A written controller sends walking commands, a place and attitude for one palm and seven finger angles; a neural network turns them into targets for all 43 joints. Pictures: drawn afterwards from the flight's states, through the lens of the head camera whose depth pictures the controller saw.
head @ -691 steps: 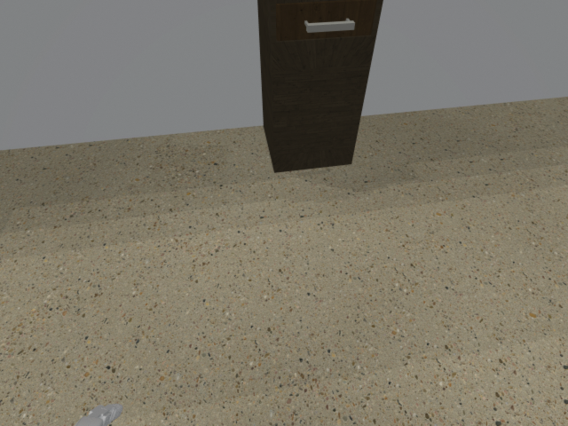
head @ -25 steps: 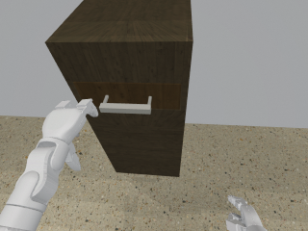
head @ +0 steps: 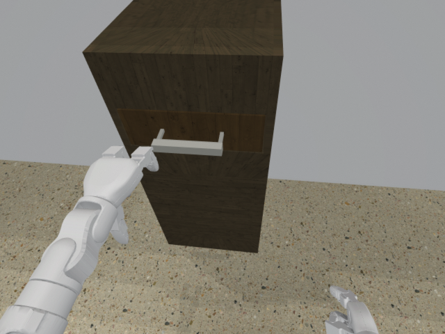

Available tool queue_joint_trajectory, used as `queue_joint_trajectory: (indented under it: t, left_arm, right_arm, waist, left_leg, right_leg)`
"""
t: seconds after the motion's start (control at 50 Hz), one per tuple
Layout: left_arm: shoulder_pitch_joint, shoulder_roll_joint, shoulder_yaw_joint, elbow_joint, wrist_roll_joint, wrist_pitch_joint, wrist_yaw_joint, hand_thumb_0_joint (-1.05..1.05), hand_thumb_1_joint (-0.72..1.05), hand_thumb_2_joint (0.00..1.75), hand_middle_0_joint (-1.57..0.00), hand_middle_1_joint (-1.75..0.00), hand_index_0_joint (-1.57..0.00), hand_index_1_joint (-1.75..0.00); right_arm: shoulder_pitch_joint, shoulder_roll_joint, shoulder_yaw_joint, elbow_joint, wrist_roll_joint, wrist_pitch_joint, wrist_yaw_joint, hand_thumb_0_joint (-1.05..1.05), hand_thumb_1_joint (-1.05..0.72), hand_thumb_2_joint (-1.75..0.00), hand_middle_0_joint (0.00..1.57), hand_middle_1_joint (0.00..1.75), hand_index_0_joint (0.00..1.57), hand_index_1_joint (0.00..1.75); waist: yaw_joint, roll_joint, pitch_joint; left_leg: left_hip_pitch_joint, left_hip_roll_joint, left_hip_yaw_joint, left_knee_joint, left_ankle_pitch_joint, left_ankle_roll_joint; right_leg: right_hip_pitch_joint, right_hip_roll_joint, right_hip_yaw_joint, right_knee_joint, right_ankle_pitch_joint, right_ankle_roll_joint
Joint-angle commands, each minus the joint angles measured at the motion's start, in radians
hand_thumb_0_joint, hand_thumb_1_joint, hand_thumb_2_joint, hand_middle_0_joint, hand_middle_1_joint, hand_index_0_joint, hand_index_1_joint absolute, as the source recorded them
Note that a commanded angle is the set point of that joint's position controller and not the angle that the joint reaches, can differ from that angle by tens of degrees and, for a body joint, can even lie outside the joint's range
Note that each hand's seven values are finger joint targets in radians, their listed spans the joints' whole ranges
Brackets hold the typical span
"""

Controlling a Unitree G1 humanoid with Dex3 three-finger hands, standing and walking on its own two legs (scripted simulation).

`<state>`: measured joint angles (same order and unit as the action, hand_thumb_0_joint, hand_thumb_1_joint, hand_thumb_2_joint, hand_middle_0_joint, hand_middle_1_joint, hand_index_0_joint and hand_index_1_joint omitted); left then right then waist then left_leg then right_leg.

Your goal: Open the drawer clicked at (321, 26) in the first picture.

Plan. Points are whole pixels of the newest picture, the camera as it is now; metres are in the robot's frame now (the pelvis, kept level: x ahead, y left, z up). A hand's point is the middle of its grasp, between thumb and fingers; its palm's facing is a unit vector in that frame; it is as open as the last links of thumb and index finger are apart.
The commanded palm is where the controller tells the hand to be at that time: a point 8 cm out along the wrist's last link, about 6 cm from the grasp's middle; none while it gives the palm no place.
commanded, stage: move the hooked fingers above the handle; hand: left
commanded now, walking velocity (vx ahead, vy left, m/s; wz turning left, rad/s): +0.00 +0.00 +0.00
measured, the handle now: (189, 140) +0.56 +0.17 -0.01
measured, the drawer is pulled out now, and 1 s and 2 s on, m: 0.00 0.00 0.00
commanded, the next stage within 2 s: none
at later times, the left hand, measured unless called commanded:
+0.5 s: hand (165, 161) +0.42 +0.18 +0.06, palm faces +0.01 -0.08 -1.00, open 13.8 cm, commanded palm +0.40 +0.20 +0.13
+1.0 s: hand (175, 148) +0.47 +0.17 +0.06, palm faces +0.01 -0.04 -1.00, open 13.8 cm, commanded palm +0.45 +0.18 +0.11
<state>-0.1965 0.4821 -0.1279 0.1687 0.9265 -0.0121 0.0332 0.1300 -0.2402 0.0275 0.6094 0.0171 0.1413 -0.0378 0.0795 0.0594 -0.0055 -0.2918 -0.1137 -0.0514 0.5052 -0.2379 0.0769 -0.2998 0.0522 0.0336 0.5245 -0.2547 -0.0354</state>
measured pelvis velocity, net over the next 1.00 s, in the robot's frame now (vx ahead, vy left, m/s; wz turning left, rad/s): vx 0.05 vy -0.02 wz -0.01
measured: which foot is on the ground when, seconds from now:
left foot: down 0.00-1.00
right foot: down 0.00-1.00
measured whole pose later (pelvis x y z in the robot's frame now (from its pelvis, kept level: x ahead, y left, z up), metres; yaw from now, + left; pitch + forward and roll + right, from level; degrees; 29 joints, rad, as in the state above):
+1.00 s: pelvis +0.05 -0.02 -0.01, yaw -1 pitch +12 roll +1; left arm -0.57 0.41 -0.15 0.63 1.01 0.00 0.18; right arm 0.19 -0.25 -0.03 0.63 0.02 0.17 -0.04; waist 0.01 0.04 -0.11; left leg -0.47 -0.09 -0.04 0.62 -0.35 0.05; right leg -0.48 0.08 0.03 0.63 -0.35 -0.07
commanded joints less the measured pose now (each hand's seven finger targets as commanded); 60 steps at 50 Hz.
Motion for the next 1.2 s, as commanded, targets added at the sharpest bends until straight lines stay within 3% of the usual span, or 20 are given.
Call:
queue_joint_trajectory:
  t: [0.0,0.08,0.14,0.18,0.24,0.34,0.36,0.4,0.46,0.58,0.66,0.74,0.76,0.82,0.86,0.9,0.96,1.02,1.14,1.18]
  left_arm:
    - [-0.491,0.235,0.168,-0.145,0.029,-0.040,0.091,0.00,-0.50,0.30,-0.30,-1.20,-0.30,-1.20]
    - [-0.488,0.214,0.161,-0.062,0.025,-0.031,0.112,0.00,-0.50,0.30,-0.30,-1.20,-0.30,-1.20]
    - [-0.509,0.156,0.103,0.006,0.022,0.002,0.106,0.00,-0.50,0.30,-0.30,-1.20,-0.30,-1.20]
    - [-0.477,0.177,0.122,0.062,0.026,0.023,0.094,0.00,-0.50,0.30,-0.30,-1.20,-0.30,-1.20]
    - [-0.532,0.142,0.074,0.008,0.032,0.026,0.081,0.00,-0.50,0.30,-0.30,-1.20,-0.30,-1.20]
    - [-0.540,0.164,0.107,-0.036,0.034,-0.007,0.100,0.00,-0.50,0.30,-0.30,-1.20,-0.30,-1.20]
    - [-0.547,0.206,0.148,-0.040,0.037,-0.014,0.114,0.00,-0.50,0.30,-0.30,-1.20,-0.30,-1.20]
    - [-0.524,0.193,0.156,-0.036,0.041,-0.014,0.140,0.00,-0.50,0.30,-0.30,-1.20,-0.30,-1.20]
    - [-0.536,0.215,0.187,0.025,0.052,0.018,0.175,0.00,-0.50,0.30,-0.30,-1.20,-0.30,-1.20]
    - [-0.541,0.124,0.089,0.067,0.062,0.101,0.164,0.00,-0.50,0.30,-0.30,-1.20,-0.30,-1.20]
    - [-0.586,0.120,0.060,0.097,0.053,0.109,0.111,0.00,-0.50,0.30,-0.30,-1.20,-0.30,-1.20]
    - [-0.686,0.110,0.039,0.105,0.057,0.056,0.095,0.00,-0.50,0.30,-0.30,-1.20,-0.30,-1.20]
    - [-0.710,0.151,0.071,0.110,0.064,0.039,0.101,0.00,-0.50,0.30,-0.30,-1.20,-0.30,-1.20]
    - [-0.733,0.162,0.100,0.131,0.074,-0.004,0.139,0.00,-0.50,0.30,-0.30,-1.20,-0.30,-1.20]
    - [-0.739,0.200,0.145,0.189,0.081,-0.007,0.169,0.00,-0.50,0.30,-0.30,-1.20,-0.30,-1.20]
    - [-0.750,0.177,0.134,0.257,0.089,0.007,0.192,0.00,-0.50,0.30,-0.30,-1.20,-0.30,-1.20]
    - [-0.805,0.134,0.083,0.360,0.104,0.048,0.207,0.00,-0.50,0.30,-0.30,-1.20,-0.30,-1.20]
    - [-0.860,0.113,0.048,0.408,0.105,0.073,0.197,0.00,-0.50,0.30,-0.30,-1.20,-0.30,-1.20]
    - [-1.033,0.058,-0.015,0.450,0.083,0.009,0.166,0.00,-0.50,0.30,-0.30,-1.20,-0.30,-1.20]
    - [-1.085,0.107,0.026,0.452,0.093,-0.024,0.190,0.00,-0.50,0.30,-0.30,-1.20,-0.30,-1.20]
  right_arm:
    - [-0.087,-0.107,-0.051,-0.120,0.001,-0.045,-0.025,0.00,-0.90,-0.90,0.20,0.30,0.20,0.30]
    - [-0.057,-0.110,-0.062,-0.116,0.004,-0.045,-0.020,0.00,-0.90,-0.90,0.20,0.30,0.20,0.30]
    - [-0.045,-0.117,-0.065,-0.113,0.008,-0.035,-0.016,0.00,-0.90,-0.90,0.20,0.30,0.20,0.30]
    - [-0.035,-0.127,-0.066,-0.115,0.011,-0.028,-0.015,0.00,-0.90,-0.90,0.20,0.30,0.20,0.30]
    - [-0.021,-0.129,-0.075,-0.125,0.008,-0.021,-0.009,0.00,-0.90,-0.90,0.20,0.30,0.20,0.30]
    - [0.005,-0.126,-0.088,-0.120,0.003,-0.016,-0.008,0.00,-0.90,-0.90,0.20,0.30,0.20,0.30]
    - [0.010,-0.132,-0.090,-0.114,0.001,-0.015,-0.009,0.00,-0.90,-0.90,0.20,0.30,0.20,0.30]
    - [0.017,-0.122,-0.092,-0.111,0.002,-0.016,-0.004,0.00,-0.90,-0.90,0.20,0.30,0.20,0.30]
    - [0.025,-0.127,-0.094,-0.095,0.005,-0.011,0.001,0.00,-0.90,-0.90,0.20,0.30,0.20,0.30]
    - [0.033,-0.132,-0.098,-0.098,0.009,0.003,0.011,0.00,-0.90,-0.90,0.20,0.30,0.20,0.30]
    - [0.034,-0.139,-0.096,-0.099,0.009,0.016,0.000,0.00,-0.90,-0.90,0.20,0.30,0.20,0.30]
    - [0.049,-0.127,-0.094,-0.092,0.005,0.016,-0.011,0.00,-0.90,-0.90,0.20,0.30,0.20,0.30]
    - [0.053,-0.130,-0.095,-0.088,0.003,0.016,-0.013,0.00,-0.90,-0.90,0.20,0.30,0.20,0.30]
    - [0.066,-0.117,-0.099,-0.082,-0.003,0.012,-0.014,0.00,-0.90,-0.90,0.20,0.30,0.20,0.30]
    - [0.079,-0.120,-0.100,-0.069,-0.007,0.012,-0.014,0.00,-0.90,-0.90,0.20,0.30,0.20,0.30]
    - [0.081,-0.115,-0.099,-0.064,-0.004,0.013,-0.011,0.00,-0.90,-0.90,0.20,0.30,0.20,0.30]
    - [0.092,-0.124,-0.100,-0.060,-0.001,0.018,-0.006,0.00,-0.90,-0.90,0.20,0.30,0.20,0.30]
    - [0.114,-0.130,-0.108,-0.062,0.003,0.023,-0.005,0.00,-0.90,-0.90,0.20,0.30,0.20,0.30]
    - [0.175,-0.135,-0.117,-0.041,0.002,0.016,-0.016,0.00,-0.90,-0.90,0.20,0.30,0.20,0.30]
    - [0.198,-0.135,-0.120,-0.033,-0.003,0.009,-0.016,0.00,-0.90,-0.90,0.20,0.30,0.20,0.30]
  waist:
    - [-0.026,0.017,-0.250]
    - [-0.019,0.006,-0.307]
    - [-0.037,-0.035,-0.287]
    - [-0.033,-0.090,-0.283]
    - [-0.040,-0.061,-0.357]
    - [-0.038,-0.041,-0.408]
    - [-0.032,-0.037,-0.421]
    - [-0.023,-0.036,-0.425]
    - [-0.025,-0.054,-0.407]
    - [-0.051,-0.071,-0.451]
    - [-0.077,-0.121,-0.438]
    - [-0.089,-0.087,-0.433]
    - [-0.087,-0.074,-0.433]
    - [-0.074,-0.030,-0.476]
    - [-0.067,-0.047,-0.483]
    - [-0.071,-0.060,-0.458]
    - [-0.093,-0.062,-0.431]
    - [-0.110,-0.063,-0.470]
    - [-0.173,-0.082,-0.469]
    - [-0.168,-0.053,-0.492]
  left_leg:
    - [0.063,0.060,-0.010,-0.080,0.052,-0.049]
    - [0.060,0.062,-0.006,-0.058,0.129,-0.056]
    - [0.042,0.065,0.006,-0.043,0.147,-0.053]
    - [0.016,0.067,0.012,-0.038,0.161,-0.046]
    - [0.054,0.068,0.010,-0.013,0.235,-0.046]
    - [0.081,0.071,0.005,0.026,0.358,-0.048]
    - [0.078,0.073,0.003,0.029,0.377,-0.052]
    - [0.073,0.072,0.003,0.037,0.430,-0.056]
    - [0.041,0.071,0.013,0.044,0.441,-0.060]
    - [0.059,0.074,0.025,0.065,0.497,-0.049]
    - [0.028,0.063,0.033,0.071,0.437,-0.032]
    - [0.045,0.060,0.030,0.087,0.434,-0.027]
    - [0.038,0.059,0.029,0.091,0.432,-0.030]
    - [0.040,0.058,0.030,0.103,0.449,-0.034]
    - [0.008,0.056,0.032,0.109,0.444,-0.037]
    - [-0.029,0.058,0.040,0.107,0.411,-0.040]
    - [-0.056,0.058,0.047,0.108,0.375,-0.041]
    - [-0.040,0.061,0.052,0.115,0.354,-0.035]
    - [-0.031,0.062,0.032,0.124,0.296,-0.021]
    - [-0.040,0.061,0.027,0.131,0.287,-0.022]
  right_leg:
    - [0.039,-0.018,-0.009,-0.070,-0.022,-0.027]
    - [0.055,-0.018,-0.013,-0.049,0.040,-0.030]
    - [0.032,-0.021,-0.015,-0.045,0.074,-0.025]
    - [0.049,-0.021,-0.009,-0.043,0.098,-0.023]
    - [0.055,-0.024,-0.007,-0.017,0.166,-0.024]
    - [0.060,-0.021,0.001,0.016,0.266,-0.023]
    - [0.067,-0.019,0.004,0.020,0.276,-0.025]
    - [0.073,-0.019,0.004,0.035,0.319,-0.026]
    - [0.071,-0.016,0.006,0.041,0.344,-0.027]
    - [0.084,-0.022,0.006,0.051,0.423,-0.016]
    - [0.105,-0.029,0.016,0.045,0.472,-0.005]
    - [0.068,-0.031,0.017,0.051,0.482,-0.003]
    - [0.064,-0.030,0.020,0.053,0.465,-0.007]
    - [0.058,-0.029,0.023,0.071,0.473,-0.011]
    - [0.063,-0.027,0.023,0.081,0.473,-0.014]
    - [0.045,-0.027,0.016,0.087,0.461,-0.014]
    - [0.004,-0.023,0.008,0.082,0.409,-0.017]
    - [0.000,-0.023,0.009,0.076,0.394,-0.013]
    - [-0.053,-0.023,0.011,0.064,0.341,-0.005]
    - [-0.069,-0.021,0.016,0.071,0.309,-0.009]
